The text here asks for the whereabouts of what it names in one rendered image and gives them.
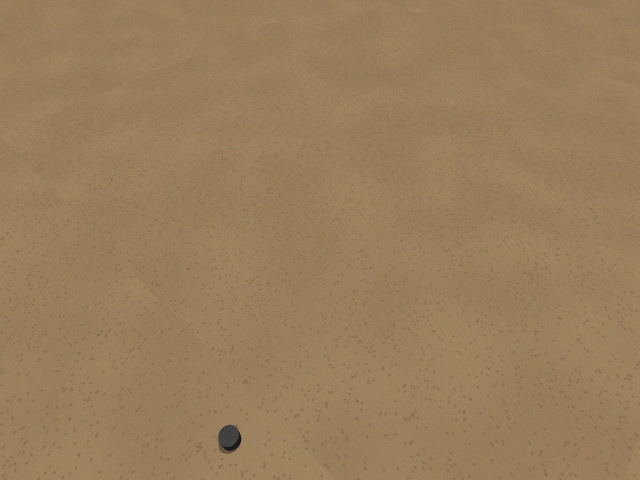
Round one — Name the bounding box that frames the tin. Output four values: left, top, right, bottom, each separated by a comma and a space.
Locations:
218, 425, 241, 451

